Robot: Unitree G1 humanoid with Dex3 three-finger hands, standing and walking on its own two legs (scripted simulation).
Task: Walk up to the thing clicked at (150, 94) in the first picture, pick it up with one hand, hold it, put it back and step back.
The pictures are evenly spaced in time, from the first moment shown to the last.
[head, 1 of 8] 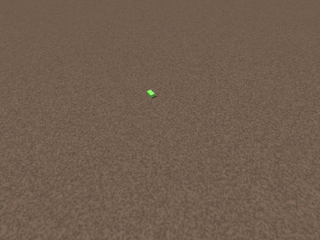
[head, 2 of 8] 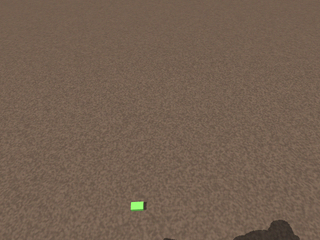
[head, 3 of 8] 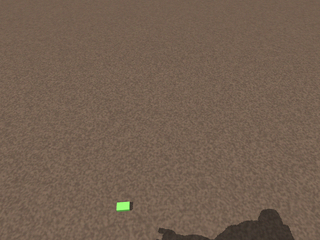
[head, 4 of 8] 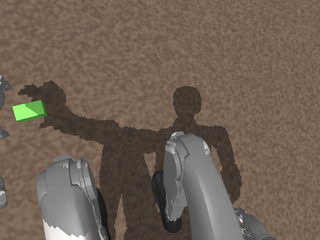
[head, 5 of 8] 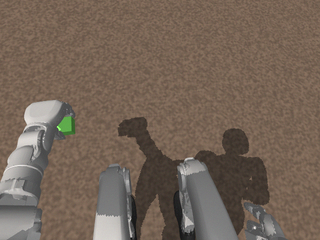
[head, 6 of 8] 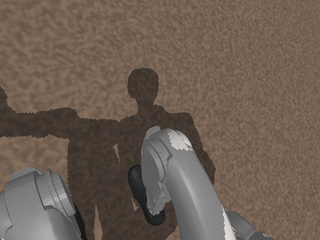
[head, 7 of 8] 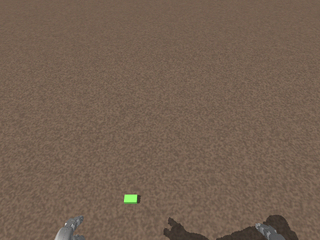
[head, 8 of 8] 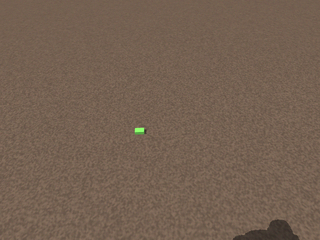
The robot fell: no
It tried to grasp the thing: yes
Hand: left
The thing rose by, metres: 0.69
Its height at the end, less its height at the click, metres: +0.00
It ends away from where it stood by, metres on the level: 0.01
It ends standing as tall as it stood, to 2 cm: yes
